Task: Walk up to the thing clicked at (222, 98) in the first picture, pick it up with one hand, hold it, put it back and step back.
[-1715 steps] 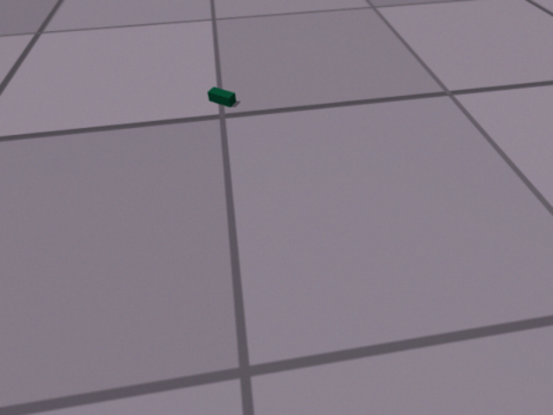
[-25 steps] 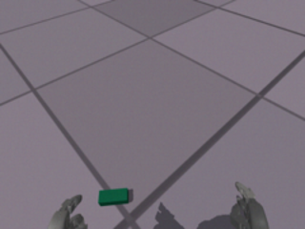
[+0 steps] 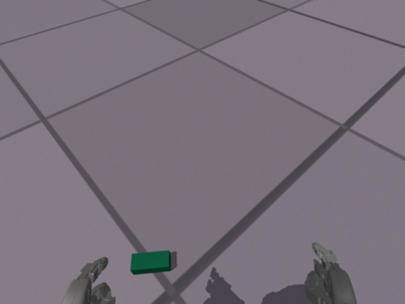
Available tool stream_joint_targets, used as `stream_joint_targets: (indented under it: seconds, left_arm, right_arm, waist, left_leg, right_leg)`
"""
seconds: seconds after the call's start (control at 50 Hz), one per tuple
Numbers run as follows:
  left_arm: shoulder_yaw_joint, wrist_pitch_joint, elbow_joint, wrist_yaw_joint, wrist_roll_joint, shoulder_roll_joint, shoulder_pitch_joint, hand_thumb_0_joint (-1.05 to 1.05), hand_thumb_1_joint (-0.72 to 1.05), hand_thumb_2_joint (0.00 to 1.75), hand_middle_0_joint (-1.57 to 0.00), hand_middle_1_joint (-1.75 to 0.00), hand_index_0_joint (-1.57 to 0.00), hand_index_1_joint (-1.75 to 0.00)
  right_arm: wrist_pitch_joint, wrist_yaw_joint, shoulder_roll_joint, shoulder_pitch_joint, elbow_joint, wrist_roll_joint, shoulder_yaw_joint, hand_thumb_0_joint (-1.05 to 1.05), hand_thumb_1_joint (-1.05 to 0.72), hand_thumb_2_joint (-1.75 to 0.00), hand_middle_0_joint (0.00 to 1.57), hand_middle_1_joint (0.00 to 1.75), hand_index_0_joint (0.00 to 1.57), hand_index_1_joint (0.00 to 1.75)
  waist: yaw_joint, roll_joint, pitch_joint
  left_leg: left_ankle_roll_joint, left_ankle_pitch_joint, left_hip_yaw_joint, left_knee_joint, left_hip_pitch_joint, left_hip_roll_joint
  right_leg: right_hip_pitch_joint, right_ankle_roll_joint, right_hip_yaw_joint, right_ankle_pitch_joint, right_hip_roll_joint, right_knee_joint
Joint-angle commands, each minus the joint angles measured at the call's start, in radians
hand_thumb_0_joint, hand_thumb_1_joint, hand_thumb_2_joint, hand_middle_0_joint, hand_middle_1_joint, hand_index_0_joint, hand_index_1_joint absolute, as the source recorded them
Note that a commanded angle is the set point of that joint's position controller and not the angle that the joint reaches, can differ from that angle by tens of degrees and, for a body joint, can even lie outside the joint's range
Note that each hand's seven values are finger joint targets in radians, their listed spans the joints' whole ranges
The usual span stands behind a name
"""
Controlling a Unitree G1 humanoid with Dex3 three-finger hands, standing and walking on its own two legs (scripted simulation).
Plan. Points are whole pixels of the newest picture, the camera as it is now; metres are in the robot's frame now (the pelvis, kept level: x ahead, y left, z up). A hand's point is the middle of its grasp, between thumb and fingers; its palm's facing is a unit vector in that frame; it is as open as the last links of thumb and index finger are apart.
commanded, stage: home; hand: left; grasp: from above
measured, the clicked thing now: (151, 262) +0.44 +0.24 -0.68
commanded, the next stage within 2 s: stand in 0.18 s
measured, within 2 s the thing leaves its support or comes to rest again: neither
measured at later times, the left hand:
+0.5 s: hand out of the picture +0.14 +0.23 -0.09, palm faces +0.04 -0.94 -0.33, open 7.4 cm
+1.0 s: hand out of the picture +0.02 +0.25 -0.10, palm faces +0.07 -0.94 -0.34, open 7.4 cm
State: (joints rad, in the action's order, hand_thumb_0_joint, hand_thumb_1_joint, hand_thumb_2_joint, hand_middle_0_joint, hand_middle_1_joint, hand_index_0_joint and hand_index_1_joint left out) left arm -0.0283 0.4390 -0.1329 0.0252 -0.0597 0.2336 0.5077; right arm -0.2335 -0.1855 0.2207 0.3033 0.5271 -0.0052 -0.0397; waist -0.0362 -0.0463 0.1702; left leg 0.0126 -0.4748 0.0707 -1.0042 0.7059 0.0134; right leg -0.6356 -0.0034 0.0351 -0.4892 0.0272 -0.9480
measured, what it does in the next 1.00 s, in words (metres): rises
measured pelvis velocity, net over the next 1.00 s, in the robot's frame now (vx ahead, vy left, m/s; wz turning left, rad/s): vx -0.01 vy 0.01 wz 0.02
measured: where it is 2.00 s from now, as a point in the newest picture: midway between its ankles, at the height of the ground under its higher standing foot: outside the picture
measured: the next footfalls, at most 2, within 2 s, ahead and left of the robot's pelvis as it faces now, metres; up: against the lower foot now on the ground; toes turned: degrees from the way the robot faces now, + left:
none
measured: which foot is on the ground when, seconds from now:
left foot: down 0.00-1.00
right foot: down 0.00-1.00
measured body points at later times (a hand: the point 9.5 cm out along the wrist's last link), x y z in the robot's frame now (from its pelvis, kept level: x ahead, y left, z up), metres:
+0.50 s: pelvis +0.00 +0.00 +0.03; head +0.02 +0.01 +0.48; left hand +0.13 +0.28 -0.07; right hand +0.12 -0.27 -0.09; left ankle +0.01 +0.12 -0.68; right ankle -0.01 -0.12 -0.68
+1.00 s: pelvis -0.01 +0.01 +0.06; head -0.02 +0.01 +0.51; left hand +0.02 +0.30 -0.08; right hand +0.07 -0.26 -0.08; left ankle +0.01 +0.12 -0.68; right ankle -0.01 -0.12 -0.68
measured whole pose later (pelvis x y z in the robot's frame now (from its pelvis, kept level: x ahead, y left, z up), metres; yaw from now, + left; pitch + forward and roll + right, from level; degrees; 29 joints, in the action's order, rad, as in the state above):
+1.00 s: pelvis -0.01 +0.01 +0.06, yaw +1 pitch -4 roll +0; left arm -0.04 0.01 1.11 0.03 0.03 0.28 0.19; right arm 0.00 -0.02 0.28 0.16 1.09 0.03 0.03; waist 0.03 -0.02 -0.06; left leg -0.01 -0.18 0.05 -0.41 0.15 -0.03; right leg -0.10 0.02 0.02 -0.22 -0.03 -0.40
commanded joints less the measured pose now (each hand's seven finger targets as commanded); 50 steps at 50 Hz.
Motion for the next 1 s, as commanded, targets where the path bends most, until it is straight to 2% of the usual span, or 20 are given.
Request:
stream_joint_targets:
  seconds: [0.0,0.02,0.12,0.14,0.16,0.2,0.22,0.24,0.26,0.28,0.3,0.34,0.4,0.48,0.54,0.62,0.68,0.74,0.9,0.98]
  left_arm:
    - [-0.049,-0.04,-0.161,0.004,0.01,0.086,-0.011,0.0,0.9,0.9,-0.2,-0.3,-0.2,-0.3]
    - [-0.067,-0.045,-0.199,0.007,0.011,0.11,-0.032,0.0,0.9,0.9,-0.2,-0.3,-0.2,-0.3]
    - [-0.07,-0.047,-0.214,0.007,0.007,0.113,-0.035,0.0,0.9,0.9,-0.2,-0.3,-0.2,-0.3]
    - [-0.047,-0.046,-0.172,0.006,0.009,0.086,-0.008,0.0,0.9,0.9,-0.2,-0.3,-0.2,-0.3]
    - [-0.08,-0.05,-0.229,0.009,0.007,0.126,-0.051,0.0,0.9,0.9,-0.2,-0.3,-0.2,-0.3]
    - [-0.066,-0.048,-0.198,0.009,0.01,0.113,-0.029,0.0,0.9,0.9,-0.2,-0.3,-0.2,-0.3]
    - [-0.037,-0.039,-0.128,0.005,0.01,0.067,0.02,0.0,0.9,0.9,-0.2,-0.3,-0.2,-0.3]
    - [-0.064,-0.046,-0.202,0.006,0.006,0.101,-0.028,0.0,0.9,0.9,-0.2,-0.3,-0.2,-0.3]
    - [-0.063,-0.252,0.149,0.042,0.129,0.185,-0.323,0.0,0.9,0.9,-0.2,-0.3,-0.2,-0.3]
    - [-0.084,-0.319,0.342,0.037,0.134,0.213,-0.237,0.0,0.9,0.9,-0.2,-0.3,-0.2,-0.3]
    - [-0.079,-0.352,0.38,0.029,0.129,0.221,-0.234,0.0,0.9,0.9,-0.2,-0.3,-0.2,-0.3]
    - [-0.064,-0.391,0.468,0.02,0.133,0.217,-0.263,0.0,0.9,0.9,-0.2,-0.3,-0.2,-0.3]
    - [-0.066,-0.4,0.602,0.016,0.109,0.195,-0.3,0.0,0.9,0.9,-0.2,-0.3,-0.2,-0.3]
    - [-0.065,-0.426,0.769,0.021,0.107,0.182,-0.318,0.0,0.9,0.9,-0.2,-0.3,-0.2,-0.3]
    - [-0.066,-0.443,0.858,0.022,0.104,0.196,-0.337,0.0,0.9,0.9,-0.2,-0.3,-0.2,-0.3]
    - [-0.059,-0.446,0.969,0.023,0.096,0.196,-0.325,0.0,0.9,0.9,-0.2,-0.3,-0.2,-0.3]
    - [-0.058,-0.453,1.03,0.026,0.095,0.214,-0.348,0.0,0.9,0.9,-0.2,-0.3,-0.2,-0.3]
    - [-0.052,-0.452,1.08,0.026,0.09,0.218,-0.356,0.0,0.9,0.9,-0.2,-0.3,-0.2,-0.3]
    - [-0.044,-0.448,1.179,0.019,0.096,0.234,-0.35,0.0,0.9,0.9,-0.2,-0.3,-0.2,-0.3]
    - [-0.042,-0.451,1.209,0.018,0.096,0.236,-0.345,0.0,0.9,0.9,-0.2,-0.3,-0.2,-0.3]
  right_arm:
    - [-0.051,-0.008,0.121,-0.068,-0.161,-0.002,0.056,0.0,-0.9,-0.9,0.2,0.3,0.2,0.3]
    - [-0.051,-0.009,0.121,-0.068,-0.158,-0.002,0.059,0.0,-0.9,-0.9,0.2,0.3,0.2,0.3]
    - [-0.051,-0.011,0.12,-0.065,-0.165,-0.006,0.059,0.0,-0.9,-0.9,0.2,0.3,0.2,0.3]
    - [-0.051,-0.01,0.119,-0.067,-0.165,-0.003,0.057,0.0,-0.9,-0.9,0.2,0.3,0.2,0.3]
    - [-0.05,-0.012,0.121,-0.062,-0.161,-0.005,0.06,0.0,-0.9,-0.9,0.2,0.3,0.2,0.3]
    - [-0.05,-0.012,0.118,-0.062,-0.155,-0.003,0.057,0.0,-0.9,-0.9,0.2,0.3,0.2,0.3]
    - [-0.05,-0.011,0.118,-0.071,-0.164,-0.004,0.056,0.0,-0.9,-0.9,0.2,0.3,0.2,0.3]
    - [-0.049,-0.01,0.119,-0.069,-0.163,-0.004,0.056,0.0,-0.9,-0.9,0.2,0.3,0.2,0.3]
    - [0.054,0.05,0.219,-0.15,0.089,0.109,0.097,0.0,-0.9,-0.9,0.2,0.3,0.2,0.3]
    - [0.095,0.079,0.226,-0.162,0.107,0.113,0.112,0.0,-0.9,-0.9,0.2,0.3,0.2,0.3]
    - [0.117,0.095,0.233,-0.146,0.078,0.119,0.116,0.0,-0.9,-0.9,0.2,0.3,0.2,0.3]
    - [0.131,0.131,0.217,-0.123,0.135,0.081,0.114,0.0,-0.9,-0.9,0.2,0.3,0.2,0.3]
    - [0.144,0.159,0.209,-0.145,0.187,0.055,0.119,0.0,-0.9,-0.9,0.2,0.3,0.2,0.3]
    - [0.163,0.163,0.217,-0.166,0.26,0.057,0.12,0.0,-0.9,-0.9,0.2,0.3,0.2,0.3]
    - [0.178,0.158,0.216,-0.164,0.305,0.052,0.121,0.0,-0.9,-0.9,0.2,0.3,0.2,0.3]
    - [0.192,0.153,0.235,-0.18,0.365,0.049,0.119,0.0,-0.9,-0.9,0.2,0.3,0.2,0.3]
    - [0.2,0.15,0.231,-0.167,0.407,0.04,0.116,0.0,-0.9,-0.9,0.2,0.3,0.2,0.3]
    - [0.203,0.147,0.24,-0.163,0.443,0.036,0.112,0.0,-0.9,-0.9,0.2,0.3,0.2,0.3]
    - [0.217,0.149,0.257,-0.19,0.5,0.031,0.111,0.0,-0.9,-0.9,0.2,0.3,0.2,0.3]
    - [0.22,0.154,0.257,-0.203,0.511,0.029,0.111,0.0,-0.9,-0.9,0.2,0.3,0.2,0.3]
  waist:
    - [-0.009,0.01,0.056]
    - [-0.002,-0.005,0.048]
    - [-0.002,0.012,0.071]
    - [-0.013,0.003,0.079]
    - [-0.004,0.0,0.078]
    - [-0.009,0.01,0.072]
    - [-0.013,0.035,0.043]
    - [-0.002,-0.004,0.064]
    - [0.071,0.054,-0.164]
    - [0.068,0.135,-0.075]
    - [0.039,0.143,-0.076]
    - [0.047,0.076,-0.013]
    - [0.066,0.053,-0.051]
    - [0.072,0.012,-0.074]
    - [0.06,0.05,-0.085]
    - [0.064,0.012,-0.127]
    - [0.048,0.045,-0.131]
    - [0.047,0.028,-0.16]
    - [0.053,0.017,-0.237]
    - [0.056,0.035,-0.225]
  left_leg:
    - [-0.03,0.209,-0.019,0.155,-0.119,-0.012]
    - [-0.029,0.188,-0.022,0.158,-0.111,-0.013]
    - [-0.032,0.203,-0.027,0.143,-0.119,-0.015]
    - [-0.032,0.22,-0.027,0.141,-0.129,-0.016]
    - [-0.031,0.221,-0.029,0.136,-0.125,-0.015]
    - [-0.033,0.208,-0.028,0.137,-0.122,-0.016]
    - [-0.034,0.19,-0.027,0.143,-0.108,-0.016]
    - [-0.032,0.188,-0.028,0.147,-0.116,-0.016]
    - [-0.077,0.353,0.018,0.231,-0.136,0.016]
    - [-0.085,0.341,-0.021,0.209,-0.193,0.003]
    - [-0.082,0.319,-0.001,0.218,-0.219,0.0]
    - [-0.075,0.35,0.005,0.252,-0.297,0.002]
    - [-0.069,0.347,0.026,0.316,-0.349,0.008]
    - [-0.079,0.378,0.085,0.417,-0.401,0.045]
    - [-0.071,0.417,0.065,0.438,-0.448,0.037]
    - [-0.069,0.36,0.088,0.535,-0.481,0.053]
    - [-0.058,0.434,0.074,0.557,-0.526,0.052]
    - [-0.053,0.445,0.079,0.611,-0.545,0.059]
    - [-0.044,0.213,0.106,0.72,-0.504,0.067]
    - [-0.046,0.204,0.106,0.721,-0.518,0.069]
  right_leg:
    - [0.018,-0.001,0.017,0.205,0.008,0.156]
    - [0.011,-0.002,0.015,0.186,0.007,0.158]
    - [0.019,0.001,0.01,0.205,0.004,0.162]
    - [0.023,0.003,0.008,0.224,0.004,0.158]
    - [0.021,0.002,0.009,0.224,0.004,0.161]
    - [0.021,0.003,0.01,0.214,0.003,0.163]
    - [0.014,0.004,0.01,0.199,0.003,0.167]
    - [0.016,0.0,0.01,0.194,0.004,0.165]
    - [0.21,-0.021,-0.065,0.197,-0.075,0.217]
    - [0.239,-0.06,-0.148,0.192,-0.103,0.268]
    - [0.185,-0.083,-0.189,0.188,-0.1,0.292]
    - [0.292,-0.071,-0.179,0.318,-0.12,0.254]
    - [0.283,-0.04,-0.138,0.275,-0.108,0.291]
    - [0.335,-0.016,-0.091,0.297,-0.087,0.321]
    - [0.387,-0.02,-0.102,0.361,-0.104,0.385]
    - [0.429,-0.018,-0.097,0.317,-0.106,0.475]
    - [0.477,-0.016,-0.102,0.386,-0.122,0.521]
    - [0.503,-0.01,-0.096,0.373,-0.122,0.557]
    - [0.516,0.0,-0.085,0.276,-0.116,0.622]
    - [0.518,-0.002,-0.088,0.252,-0.126,0.646]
